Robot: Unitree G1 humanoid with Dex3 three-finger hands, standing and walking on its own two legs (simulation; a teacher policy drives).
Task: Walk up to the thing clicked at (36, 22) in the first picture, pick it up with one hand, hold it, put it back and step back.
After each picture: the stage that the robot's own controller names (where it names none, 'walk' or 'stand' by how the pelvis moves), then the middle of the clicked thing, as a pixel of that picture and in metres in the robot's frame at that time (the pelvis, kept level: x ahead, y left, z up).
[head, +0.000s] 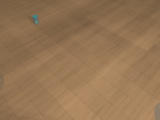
stand; (35, 19) +1.91 +0.64 -0.72
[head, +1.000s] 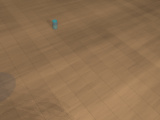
walk; (54, 24) +1.83 +0.30 -0.70
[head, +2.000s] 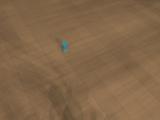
walk; (65, 47) +1.25 +0.14 -0.71
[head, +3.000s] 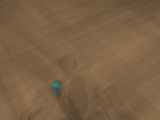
walk; (57, 88) +0.76 +0.20 -0.71
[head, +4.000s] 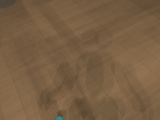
stand; out of the picture +0.42 +0.23 -0.70
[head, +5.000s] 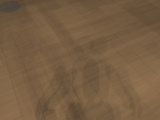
stand; out of the picture +0.38 +0.20 -0.72
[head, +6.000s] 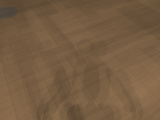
stand; out of the picture +0.36 +0.22 -0.73
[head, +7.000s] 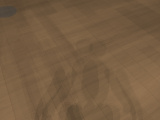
stand; out of the picture +0.36 +0.22 -0.73
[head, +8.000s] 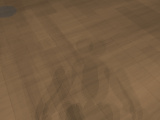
stand; out of the picture +0.35 +0.22 -0.73
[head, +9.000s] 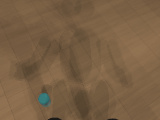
go down; (44, 100) +0.39 +0.22 -0.57
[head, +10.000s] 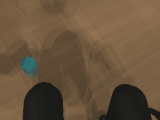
go down; (30, 67) +0.44 +0.25 -0.31
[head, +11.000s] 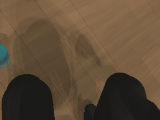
close in; out of the picture +0.42 +0.28 -0.25
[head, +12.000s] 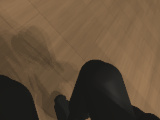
close; out of the picture +0.41 +0.30 -0.22
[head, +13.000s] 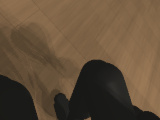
close; out of the picture +0.40 +0.31 -0.22
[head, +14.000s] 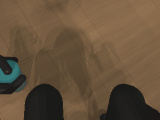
lift; (11, 77) +0.33 +0.25 -0.08
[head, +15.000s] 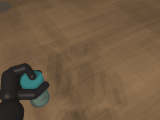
hold; (36, 89) +0.33 +0.17 +0.04
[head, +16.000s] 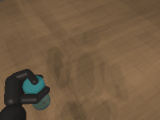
hold; (37, 93) +0.33 +0.17 -0.01
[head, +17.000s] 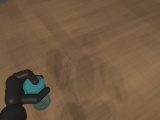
hold; (38, 93) +0.33 +0.17 -0.01
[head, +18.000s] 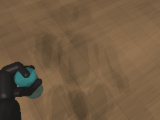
crouch; (30, 84) +0.36 +0.19 -0.07
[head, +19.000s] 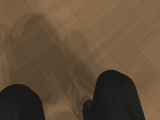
lower; out of the picture +0.47 +0.29 -0.12
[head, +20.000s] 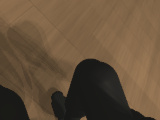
lower; out of the picture +0.41 +0.31 -0.23
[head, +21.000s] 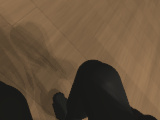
lower; out of the picture +0.41 +0.32 -0.22
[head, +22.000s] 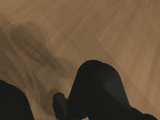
lower; out of the picture +0.41 +0.32 -0.22
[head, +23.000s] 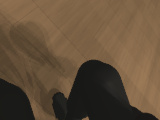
lower; out of the picture +0.41 +0.31 -0.23
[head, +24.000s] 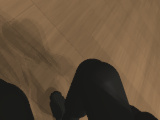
open; out of the picture +0.40 +0.31 -0.23
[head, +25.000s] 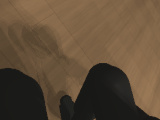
stand; out of the picture +0.40 +0.29 -0.23
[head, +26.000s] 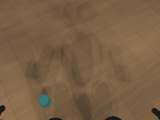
stand; (45, 102) +0.40 +0.23 -0.55
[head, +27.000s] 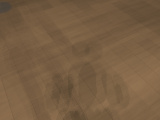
stand; out of the picture +0.37 +0.22 -0.67
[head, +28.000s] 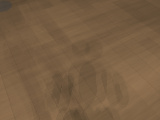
stand; out of the picture +0.37 +0.21 -0.67
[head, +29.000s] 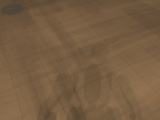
stand; out of the picture +0.38 +0.20 -0.71
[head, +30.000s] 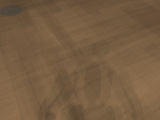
stand; out of the picture +0.38 +0.21 -0.73
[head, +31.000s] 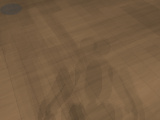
stand; out of the picture +0.36 +0.21 -0.73
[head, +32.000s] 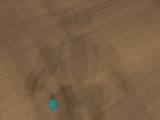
walk; (54, 106) +0.43 +0.19 -0.70
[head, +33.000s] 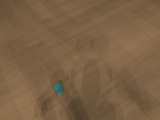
walk; (59, 89) +0.65 +0.27 -0.70
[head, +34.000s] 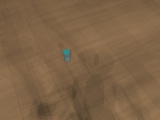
stand; (67, 55) +0.98 +0.18 -0.69
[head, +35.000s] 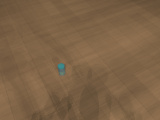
stand; (61, 69) +0.96 +0.21 -0.72
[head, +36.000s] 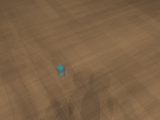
stand; (61, 70) +0.99 +0.22 -0.73
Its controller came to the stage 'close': yes
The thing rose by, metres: 0.71
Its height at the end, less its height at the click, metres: +0.00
